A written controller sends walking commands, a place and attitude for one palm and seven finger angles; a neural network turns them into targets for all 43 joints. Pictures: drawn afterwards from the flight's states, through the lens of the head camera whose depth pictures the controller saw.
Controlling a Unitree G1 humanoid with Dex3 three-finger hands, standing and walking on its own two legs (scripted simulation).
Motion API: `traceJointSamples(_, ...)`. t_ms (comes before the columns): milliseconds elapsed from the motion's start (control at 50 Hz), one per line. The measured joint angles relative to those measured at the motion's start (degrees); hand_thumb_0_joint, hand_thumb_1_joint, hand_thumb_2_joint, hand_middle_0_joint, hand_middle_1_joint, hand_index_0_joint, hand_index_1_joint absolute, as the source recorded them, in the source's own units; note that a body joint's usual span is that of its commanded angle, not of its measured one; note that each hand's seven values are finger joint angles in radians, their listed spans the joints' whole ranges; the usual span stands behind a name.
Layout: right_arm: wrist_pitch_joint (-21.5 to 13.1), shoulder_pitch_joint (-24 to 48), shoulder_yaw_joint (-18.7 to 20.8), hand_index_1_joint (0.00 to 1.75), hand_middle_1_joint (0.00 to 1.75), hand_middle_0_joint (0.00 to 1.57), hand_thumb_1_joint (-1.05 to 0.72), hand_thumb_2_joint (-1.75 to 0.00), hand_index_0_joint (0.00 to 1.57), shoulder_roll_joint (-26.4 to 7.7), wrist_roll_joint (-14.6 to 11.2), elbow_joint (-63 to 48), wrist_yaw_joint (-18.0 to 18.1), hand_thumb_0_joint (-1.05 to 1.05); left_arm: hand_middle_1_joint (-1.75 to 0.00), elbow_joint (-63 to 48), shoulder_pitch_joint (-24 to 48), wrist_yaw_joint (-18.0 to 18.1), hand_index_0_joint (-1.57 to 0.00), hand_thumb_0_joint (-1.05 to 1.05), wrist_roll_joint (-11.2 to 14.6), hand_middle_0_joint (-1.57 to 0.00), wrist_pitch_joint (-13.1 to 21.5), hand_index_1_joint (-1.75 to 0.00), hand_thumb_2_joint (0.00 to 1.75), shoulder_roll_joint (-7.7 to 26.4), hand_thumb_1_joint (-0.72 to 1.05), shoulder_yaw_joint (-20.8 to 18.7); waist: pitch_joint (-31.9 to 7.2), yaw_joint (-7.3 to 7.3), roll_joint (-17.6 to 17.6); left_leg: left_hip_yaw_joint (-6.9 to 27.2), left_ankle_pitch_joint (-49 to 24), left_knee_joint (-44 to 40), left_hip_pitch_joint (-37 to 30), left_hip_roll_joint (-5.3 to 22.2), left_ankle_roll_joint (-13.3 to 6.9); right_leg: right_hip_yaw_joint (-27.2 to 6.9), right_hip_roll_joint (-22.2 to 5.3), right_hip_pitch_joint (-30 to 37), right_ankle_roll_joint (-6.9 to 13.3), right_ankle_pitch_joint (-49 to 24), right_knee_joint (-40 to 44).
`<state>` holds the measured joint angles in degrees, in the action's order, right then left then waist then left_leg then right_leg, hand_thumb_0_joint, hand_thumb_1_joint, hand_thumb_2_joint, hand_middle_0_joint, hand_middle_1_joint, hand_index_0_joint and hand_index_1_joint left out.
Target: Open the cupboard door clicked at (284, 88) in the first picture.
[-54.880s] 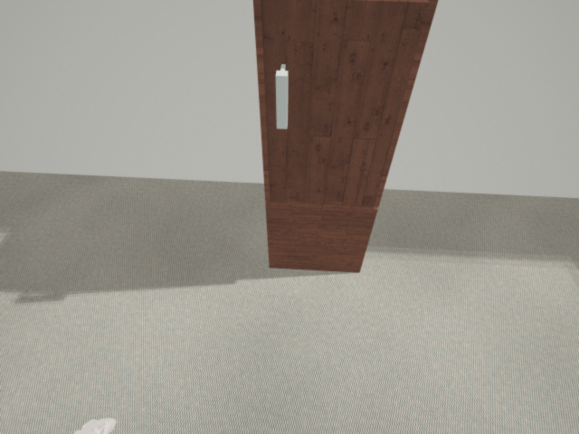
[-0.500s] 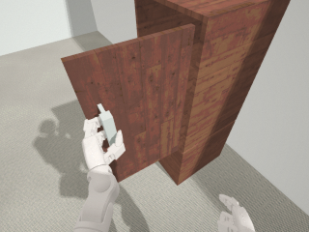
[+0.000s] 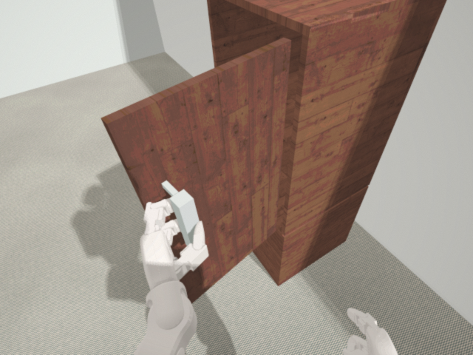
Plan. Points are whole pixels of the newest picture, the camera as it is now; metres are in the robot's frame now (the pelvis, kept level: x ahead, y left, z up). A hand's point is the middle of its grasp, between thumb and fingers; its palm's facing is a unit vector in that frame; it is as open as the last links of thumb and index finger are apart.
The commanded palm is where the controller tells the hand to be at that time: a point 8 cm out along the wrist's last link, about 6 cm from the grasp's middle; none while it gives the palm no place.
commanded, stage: open thumb and fingers to let go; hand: left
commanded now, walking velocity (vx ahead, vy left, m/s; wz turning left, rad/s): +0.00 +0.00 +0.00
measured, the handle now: (182, 216) +0.33 +0.11 +0.08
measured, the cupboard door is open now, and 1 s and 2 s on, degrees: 100 100 100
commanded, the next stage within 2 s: slide the hand sideways off the handle in 0.66 s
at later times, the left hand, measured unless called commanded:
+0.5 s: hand (195, 241) +0.28 +0.08 +0.08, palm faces +0.32 -0.95 -0.02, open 14.1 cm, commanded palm +0.24 +0.12 +0.08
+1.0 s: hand (188, 263) +0.24 +0.09 +0.08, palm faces -0.12 -0.99 +0.01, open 16.3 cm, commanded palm +0.23 +0.13 +0.08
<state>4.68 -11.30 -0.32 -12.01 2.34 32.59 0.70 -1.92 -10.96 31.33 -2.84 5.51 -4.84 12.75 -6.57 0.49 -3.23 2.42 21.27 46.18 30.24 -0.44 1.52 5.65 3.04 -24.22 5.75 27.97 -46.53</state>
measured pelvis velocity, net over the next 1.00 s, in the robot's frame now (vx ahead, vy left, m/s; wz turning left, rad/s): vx -0.01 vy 0.03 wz -0.02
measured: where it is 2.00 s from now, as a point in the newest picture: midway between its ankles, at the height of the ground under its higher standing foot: outside the picture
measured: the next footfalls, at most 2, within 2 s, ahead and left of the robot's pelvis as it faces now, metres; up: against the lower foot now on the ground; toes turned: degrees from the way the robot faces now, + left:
none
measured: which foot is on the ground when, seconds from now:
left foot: down 0.00-1.00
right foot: down 0.00-1.00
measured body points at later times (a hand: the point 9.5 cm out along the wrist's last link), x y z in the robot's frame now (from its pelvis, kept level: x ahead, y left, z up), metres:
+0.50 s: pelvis +0.00 +0.01 +0.00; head +0.00 -0.01 +0.45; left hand +0.26 +0.13 +0.08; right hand +0.17 -0.21 -0.10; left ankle +0.02 +0.14 -0.70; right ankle -0.04 -0.05 -0.70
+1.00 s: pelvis -0.01 +0.03 +0.00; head -0.01 +0.00 +0.45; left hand +0.25 +0.14 +0.08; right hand +0.15 -0.20 -0.09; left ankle +0.02 +0.14 -0.70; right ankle -0.04 -0.05 -0.70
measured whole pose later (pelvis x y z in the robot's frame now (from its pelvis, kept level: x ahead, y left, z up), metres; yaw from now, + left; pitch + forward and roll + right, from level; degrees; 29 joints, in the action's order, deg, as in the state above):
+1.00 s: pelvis -0.01 +0.03 +0.00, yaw -1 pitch +5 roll +0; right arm 1.9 -12.8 -1.7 -12.9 -0.9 28.7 0.6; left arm -0.6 -10.5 3.4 6.7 10.9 4.6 12.0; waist -5.2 0.4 -3.9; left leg 0.9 21.3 48.4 31.8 -0.9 -0.4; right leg 4.3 2.3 -25.7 3.8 27.2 -48.1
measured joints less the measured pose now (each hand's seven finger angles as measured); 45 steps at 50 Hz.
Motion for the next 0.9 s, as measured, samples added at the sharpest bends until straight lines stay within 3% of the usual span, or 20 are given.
traceJointSamples(120,-0.1,1.2,-0.3,0.3,0.3,0.2,-0.91,-0.9,0.2,0.5,-0.2,-0.4,-0.1,0.01,-1.25,2.3,2.2,-0.4,-0.3,0.02,0.5,-0.32,-0.7,-1.27,0.7,-0.5,0.36,-0.8,-0.1,-0.47,0.2,0.0,-0.4,-0.2,0.6,-0.2,0.0,0.0,-0.3,-0.7,-0.1,-0.1,-0.3)
traceJointSamples(320,0.3,1.3,-0.4,0.3,0.3,0.2,-0.91,-0.9,0.2,0.9,-0.3,-1.4,-0.4,0.01,-1.22,2.4,3.4,0.1,-0.31,0.01,-0.2,-0.32,-0.9,-1.23,0.44,-0.3,-0.18,0.2,-0.1,-0.44,0.4,-0.4,0.1,1.1,1.7,-0.3,-0.3,-0.3,-0.4,-1.8,-0.5,0.1,-1.3)
traceJointSamples(420,0.5,0.7,-0.5,0.3,0.3,0.2,-0.91,-0.9,0.2,1.0,-0.3,-1.2,-0.3,0.01,-1.14,2.0,3.1,0.3,-0.3,0.0,-0.2,-0.3,-1.4,-1.15,0.36,-0.1,-0.37,0.9,-0.2,-0.3,0.4,-0.6,0.3,1.4,1.6,-0.2,-0.6,-0.6,-0.4,-1.7,-0.8,0.1,-1.3)
traceJointSamples(720,0.6,0.9,-0.7,0.3,0.3,0.2,-0.91,-0.9,0.2,1.4,-0.2,-0.5,-0.4,0.01,-0.56,2.1,4.1,0.7,-0.25,-0.01,0.0,-0.24,-2.8,-0.57,0.3,0.4,-0.5,3.0,-0.1,0.03,0.3,-1.3,0.6,2.4,2.0,0.0,-1.3,-1.2,-0.2,-1.9,-1.3,-0.2,-1.6)
traceJointSamples(780,0.6,1.2,-0.7,0.3,0.3,0.2,-0.91,-0.9,0.2,1.5,-0.2,-0.6,-0.5,0.01,-0.49,2.5,4.7,0.8,-0.26,-0.01,0.0,-0.26,-3.1,-0.51,0.3,0.3,-0.5,3.0,-0.1,-0.05,0.3,-1.3,0.7,2.6,2.1,0.0,-1.3,-1.2,-0.2,-2.0,-1.4,-0.2,-1.8)
traceJointSamples(820,0.6,1.2,-1.0,0.3,0.3,0.2,-0.91,-0.9,0.2,1.3,-0.6,-0.8,-0.9,0.01,-0.45,2.3,4.2,-3.1,-0.24,-0.01,-0.4,-0.27,-2.1,-0.5,0.3,1.2,-0.5,2.2,0.3,0.04,0.8,-1.3,0.4,2.5,2.1,-0.4,-1.5,-1.1,-0.6,-2.2,-1.4,-0.2,-2.2)
traceJointSamples(860,0.5,0.6,-1.2,0.3,0.3,0.2,-0.91,-0.9,0.2,1.0,-1.1,-1.8,-0.9,0.01,-0.42,1.9,3.4,-11.5,-0.2,-0.01,0.5,-0.25,0.3,-0.47,0.3,4.2,-0.5,1.2,0.6,-0.26,1.0,-1.3,0.1,2.3,2.2,-0.6,-1.6,-1.1,-0.8,-2.4,-1.5,-0.2,-2.4)
traceJointSamples(900,-0.1,-0.1,-1.3,0.3,0.3,0.2,-0.91,-0.9,0.2,0.3,-1.8,-2.6,-0.7,0.01,-0.39,1.7,2.5,-20.0,-0.16,-0.01,3.1,-0.23,2.8,-0.43,0.3,7.7,-0.5,0.5,0.9,-0.33,0.5,-1.3,0.0,2.3,2.1,-0.7,-1.7,-1.0,-0.9,-2.3,-1.6,-0.3,-2.3)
